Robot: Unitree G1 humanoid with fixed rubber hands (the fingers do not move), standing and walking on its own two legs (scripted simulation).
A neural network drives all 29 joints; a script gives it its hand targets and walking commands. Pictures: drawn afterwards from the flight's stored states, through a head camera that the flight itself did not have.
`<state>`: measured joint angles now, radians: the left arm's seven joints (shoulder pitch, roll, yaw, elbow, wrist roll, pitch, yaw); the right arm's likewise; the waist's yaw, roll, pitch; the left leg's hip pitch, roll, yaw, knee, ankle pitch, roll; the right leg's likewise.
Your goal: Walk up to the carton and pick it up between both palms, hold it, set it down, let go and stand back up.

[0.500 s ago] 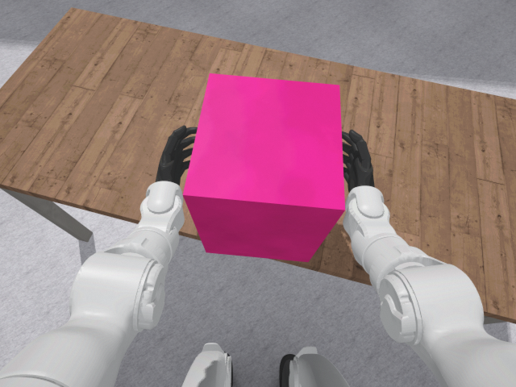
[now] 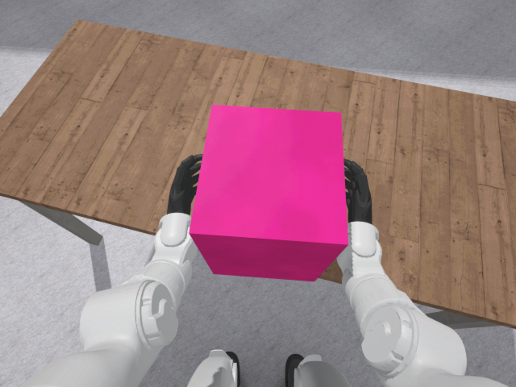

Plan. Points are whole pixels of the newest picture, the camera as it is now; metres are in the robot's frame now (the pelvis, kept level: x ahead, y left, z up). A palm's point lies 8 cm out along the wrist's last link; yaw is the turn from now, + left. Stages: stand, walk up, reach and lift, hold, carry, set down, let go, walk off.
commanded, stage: reach and lift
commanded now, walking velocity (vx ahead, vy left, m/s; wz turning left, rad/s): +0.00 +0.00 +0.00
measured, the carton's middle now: (269, 203) +0.41 +0.00 -0.06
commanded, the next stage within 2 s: none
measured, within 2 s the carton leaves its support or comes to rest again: leaves its support in 1.46 s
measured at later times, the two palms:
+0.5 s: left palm (179, 206) +0.39 +0.15 -0.03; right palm (356, 213) +0.37 -0.14 -0.02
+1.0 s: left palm (179, 207) +0.39 +0.16 -0.03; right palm (356, 214) +0.37 -0.14 -0.02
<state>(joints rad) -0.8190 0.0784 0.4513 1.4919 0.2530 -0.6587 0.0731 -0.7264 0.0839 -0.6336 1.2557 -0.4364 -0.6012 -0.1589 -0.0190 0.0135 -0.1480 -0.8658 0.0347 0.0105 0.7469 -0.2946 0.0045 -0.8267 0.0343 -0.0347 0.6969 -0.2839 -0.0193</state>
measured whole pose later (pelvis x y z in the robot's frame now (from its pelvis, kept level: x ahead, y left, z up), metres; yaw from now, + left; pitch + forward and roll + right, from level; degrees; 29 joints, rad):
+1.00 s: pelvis +0.00 +0.00 -0.01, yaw +0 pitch +24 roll -2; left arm -0.80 0.08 0.42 1.50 0.22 -0.63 0.09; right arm -0.72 0.08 -0.59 1.30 -0.38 -0.57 -0.16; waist -0.02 0.00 -0.20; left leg -0.90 0.04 0.02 0.81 -0.33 0.01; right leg -0.85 0.03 -0.05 0.75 -0.31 -0.02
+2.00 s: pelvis +0.00 +0.01 +0.02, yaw +1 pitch +13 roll -1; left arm -0.80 0.08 0.16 1.38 -0.02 -0.42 0.11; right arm -0.68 0.01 -0.20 1.09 -0.03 -0.26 -0.20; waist -0.05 0.03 -0.20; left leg -0.59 0.01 0.00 0.61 -0.25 0.01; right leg -0.55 0.01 -0.04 0.56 -0.24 -0.01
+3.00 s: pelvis +0.00 +0.00 +0.04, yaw +3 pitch -4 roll -1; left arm -0.48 -0.05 0.22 0.32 0.22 0.37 0.03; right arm -0.48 0.00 -0.05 0.54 0.12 0.17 -0.22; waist -0.06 -0.06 0.01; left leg -0.10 0.00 -0.03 0.33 -0.16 0.00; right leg -0.05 0.02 -0.05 0.27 -0.16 -0.02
